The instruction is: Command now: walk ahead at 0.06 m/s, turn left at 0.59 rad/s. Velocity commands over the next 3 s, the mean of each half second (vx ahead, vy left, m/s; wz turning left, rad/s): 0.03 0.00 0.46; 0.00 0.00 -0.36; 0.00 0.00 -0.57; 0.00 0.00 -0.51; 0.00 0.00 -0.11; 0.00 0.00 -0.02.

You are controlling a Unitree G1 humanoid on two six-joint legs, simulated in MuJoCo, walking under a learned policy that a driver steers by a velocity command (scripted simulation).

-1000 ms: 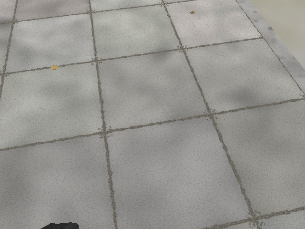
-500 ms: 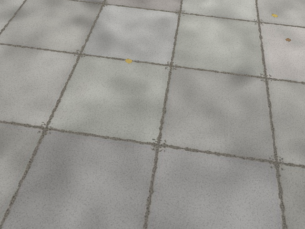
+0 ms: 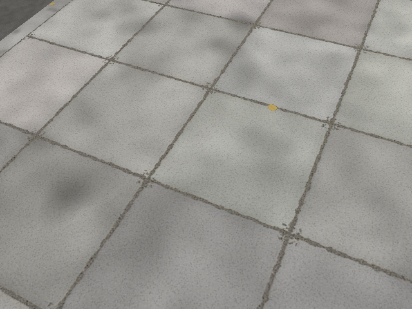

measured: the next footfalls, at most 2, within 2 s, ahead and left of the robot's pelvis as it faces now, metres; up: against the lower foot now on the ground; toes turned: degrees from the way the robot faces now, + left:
left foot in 0.32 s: +0.06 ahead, +0.16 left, +0.00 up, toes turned +13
right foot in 0.78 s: +0.06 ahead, -0.06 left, +0.00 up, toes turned +2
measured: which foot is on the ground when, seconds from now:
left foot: up 0.00-0.30, down 0.32-0.78, up 0.80-1.00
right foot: down 0.00-0.32, up 0.34-0.76, down 0.78-1.00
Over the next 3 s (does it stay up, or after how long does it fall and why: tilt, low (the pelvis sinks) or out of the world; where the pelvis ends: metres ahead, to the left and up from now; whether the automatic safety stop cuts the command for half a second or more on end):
stays up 0.06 0.05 0.00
